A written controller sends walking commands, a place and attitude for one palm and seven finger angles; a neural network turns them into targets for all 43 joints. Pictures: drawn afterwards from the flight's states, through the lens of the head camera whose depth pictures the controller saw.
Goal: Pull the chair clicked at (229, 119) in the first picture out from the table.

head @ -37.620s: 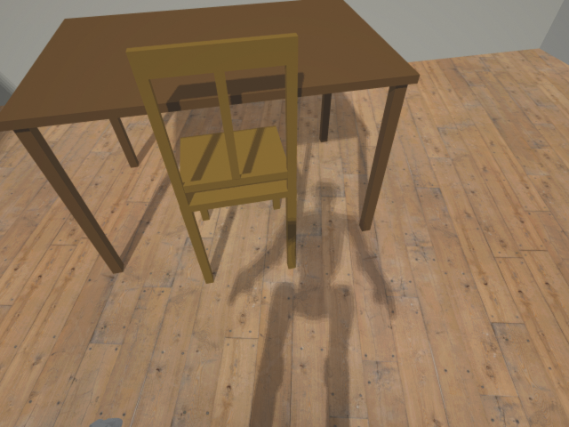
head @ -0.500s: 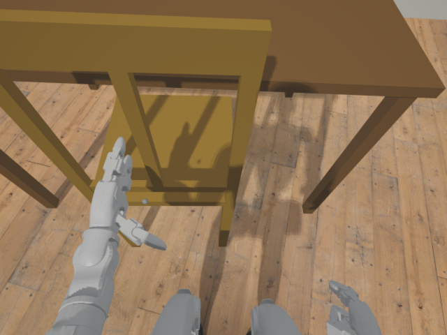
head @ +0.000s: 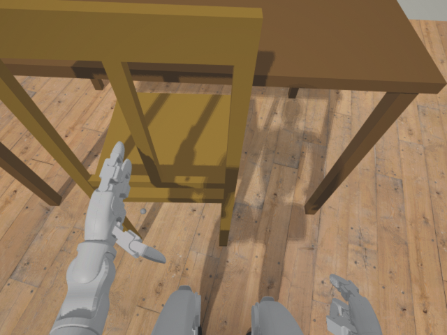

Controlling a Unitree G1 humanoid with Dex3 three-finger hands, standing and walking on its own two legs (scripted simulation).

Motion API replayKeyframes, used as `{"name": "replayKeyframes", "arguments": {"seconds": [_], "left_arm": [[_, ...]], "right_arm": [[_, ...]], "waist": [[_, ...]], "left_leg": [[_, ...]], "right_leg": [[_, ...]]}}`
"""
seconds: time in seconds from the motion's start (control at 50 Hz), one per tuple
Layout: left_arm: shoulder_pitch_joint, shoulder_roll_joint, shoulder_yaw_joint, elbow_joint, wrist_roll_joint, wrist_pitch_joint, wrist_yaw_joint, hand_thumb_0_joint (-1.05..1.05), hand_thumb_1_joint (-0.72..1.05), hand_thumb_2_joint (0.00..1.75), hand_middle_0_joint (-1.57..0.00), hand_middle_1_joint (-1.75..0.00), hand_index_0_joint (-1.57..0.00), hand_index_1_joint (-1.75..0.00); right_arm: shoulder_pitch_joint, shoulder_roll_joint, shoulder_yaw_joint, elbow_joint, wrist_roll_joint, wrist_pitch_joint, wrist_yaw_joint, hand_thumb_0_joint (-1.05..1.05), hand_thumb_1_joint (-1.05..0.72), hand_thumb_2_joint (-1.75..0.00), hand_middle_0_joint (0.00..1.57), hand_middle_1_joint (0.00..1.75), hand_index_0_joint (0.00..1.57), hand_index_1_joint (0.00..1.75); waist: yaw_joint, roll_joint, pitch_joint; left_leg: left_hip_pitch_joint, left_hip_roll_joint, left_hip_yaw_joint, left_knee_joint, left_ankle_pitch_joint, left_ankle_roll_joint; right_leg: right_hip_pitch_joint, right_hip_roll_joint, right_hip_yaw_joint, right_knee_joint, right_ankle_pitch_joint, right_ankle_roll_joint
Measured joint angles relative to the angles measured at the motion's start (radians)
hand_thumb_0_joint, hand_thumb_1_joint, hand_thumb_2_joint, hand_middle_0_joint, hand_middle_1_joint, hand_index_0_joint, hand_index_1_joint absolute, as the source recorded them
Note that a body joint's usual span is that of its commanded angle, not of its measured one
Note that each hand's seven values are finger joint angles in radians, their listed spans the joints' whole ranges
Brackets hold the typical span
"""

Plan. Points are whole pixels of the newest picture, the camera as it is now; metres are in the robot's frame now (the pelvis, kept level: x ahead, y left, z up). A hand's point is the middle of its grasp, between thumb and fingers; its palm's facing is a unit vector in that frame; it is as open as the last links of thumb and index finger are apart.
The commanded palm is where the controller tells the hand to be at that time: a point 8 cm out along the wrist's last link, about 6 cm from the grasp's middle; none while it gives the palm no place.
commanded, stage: aim the fingers beside a spindle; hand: left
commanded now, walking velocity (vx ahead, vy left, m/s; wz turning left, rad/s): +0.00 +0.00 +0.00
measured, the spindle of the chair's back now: (141, 135) +0.45 +0.18 +0.06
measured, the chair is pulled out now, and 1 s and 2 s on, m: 0.02 0.02 0.02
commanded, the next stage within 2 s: push the fingers through the gap in 1.72 s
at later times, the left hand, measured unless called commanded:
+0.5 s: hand (149, 206) +0.33 +0.15 +0.02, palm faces -0.02 -1.00 -0.02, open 16.9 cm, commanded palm +0.31 +0.20 +0.03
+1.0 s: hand (148, 203) +0.33 +0.15 +0.02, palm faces -0.02 -1.00 -0.01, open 16.9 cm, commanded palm +0.32 +0.20 +0.02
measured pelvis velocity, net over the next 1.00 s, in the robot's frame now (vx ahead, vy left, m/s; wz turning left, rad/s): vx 0.00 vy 0.00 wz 0.00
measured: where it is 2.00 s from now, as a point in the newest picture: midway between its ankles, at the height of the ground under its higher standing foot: outside the picture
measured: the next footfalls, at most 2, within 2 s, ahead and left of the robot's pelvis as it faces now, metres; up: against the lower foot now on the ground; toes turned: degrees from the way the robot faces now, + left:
none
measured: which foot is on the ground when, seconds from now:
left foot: down 0.00-1.00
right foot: down 0.00-1.00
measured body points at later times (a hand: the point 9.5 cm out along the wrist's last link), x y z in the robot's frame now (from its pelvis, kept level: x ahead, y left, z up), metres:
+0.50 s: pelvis +0.00 +0.00 +0.00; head +0.10 +0.01 +0.44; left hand +0.32 +0.20 +0.03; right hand +0.16 -0.25 -0.10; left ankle +0.04 +0.10 -0.62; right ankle +0.01 -0.11 -0.62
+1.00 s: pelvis +0.00 +0.00 +0.00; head +0.10 +0.02 +0.44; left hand +0.33 +0.20 +0.03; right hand +0.16 -0.24 -0.11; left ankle +0.04 +0.10 -0.62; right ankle +0.01 -0.11 -0.62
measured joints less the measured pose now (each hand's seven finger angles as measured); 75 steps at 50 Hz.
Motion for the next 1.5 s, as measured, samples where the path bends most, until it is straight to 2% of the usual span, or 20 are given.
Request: {"name": "replayKeyframes", "arguments": {"seconds": [0.12,0.26,0.4,0.58,0.74,1.34,1.5], "left_arm": [[-0.007,0.009,0.021,0.015,-0.014,0.037,-0.009,-0.02,-0.53,0.24,-0.03,-0.04,-0.03,-0.04],[0.006,0.012,0.03,0.008,-0.021,0.015,-0.007,-0.02,-0.51,0.27,-0.05,-0.06,-0.05,-0.06],[-0.007,-0.001,0.003,0.028,-0.014,0.024,-0.011,-0.02,-0.5,0.29,-0.05,-0.07,-0.06,-0.08],[-0.028,-0.004,0.015,0.018,-0.001,0.007,0.021,-0.02,-0.5,0.3,-0.06,-0.08,-0.06,-0.08],[-0.049,-0.011,0.001,0.045,-0.001,0.02,0.007,-0.02,-0.5,0.3,-0.06,-0.08,-0.06,-0.08],[-0.08,-0.018,-0.023,0.072,0.02,0.018,0.048,-0.02,-0.5,0.3,-0.06,-0.08,-0.05,-0.08],[-0.108,-0.011,-0.014,0.097,0.024,0.008,0.043,-0.02,-0.5,0.3,-0.06,-0.08,-0.07,-0.09]], "right_arm": [[0.015,0.0,0.001,-0.003,0.005,0.003,-0.004,0.01,-0.9,-0.89,0.2,0.3,0.21,0.3],[0.033,-0.006,-0.003,0.007,0.005,-0.009,-0.004,0.01,-0.9,-0.89,0.2,0.3,0.21,0.3],[0.028,-0.012,-0.007,0.006,0.005,-0.012,-0.004,0.01,-0.9,-0.89,0.2,0.3,0.21,0.3],[0.016,-0.001,-0.005,0.003,-0.002,-0.012,0.0,0.01,-0.9,-0.89,0.2,0.3,0.21,0.3],[0.016,-0.001,0.0,0.002,0.002,0.0,0.0,0.01,-0.9,-0.89,0.2,0.3,0.21,0.3],[0.023,0.0,0.0,0.006,-0.002,0.011,0.007,0.01,-0.9,-0.89,0.2,0.3,0.21,0.3],[0.02,0.001,0.003,0.016,-0.003,0.011,0.004,0.01,-0.9,-0.89,0.2,0.3,0.21,0.3]], "waist": [[-0.009,0.001,-0.002],[-0.011,0.003,-0.009],[-0.01,0.006,-0.006],[-0.008,0.0,-0.002],[-0.002,0.002,-0.005],[-0.008,0.001,-0.001],[-0.006,-0.005,0.002]], "left_leg": [[0.003,0.006,0.002,-0.006,0.002,-0.004],[0.012,0.007,0.002,-0.014,0.001,-0.006],[0.006,0.004,0.004,-0.01,-0.001,-0.004],[-0.003,0.004,0.009,-0.006,-0.003,-0.002],[-0.008,0.0,0.006,-0.002,-0.006,0.001],[-0.011,-0.004,0.007,0.0,0.003,0.009],[-0.023,-0.005,0.004,0.008,0.005,0.009]], "right_leg": [[-0.001,0.006,0.003,-0.004,0.003,-0.004],[0.007,0.008,0.003,-0.012,0.003,-0.006],[0.001,0.005,0.005,-0.006,0.0,-0.003],[-0.01,0.004,0.01,0.0,-0.002,-0.001],[-0.012,0.001,0.008,0.001,-0.005,0.002],[-0.011,-0.003,0.009,-0.002,0.006,0.01],[-0.022,-0.003,0.006,0.006,0.007,0.009]]}}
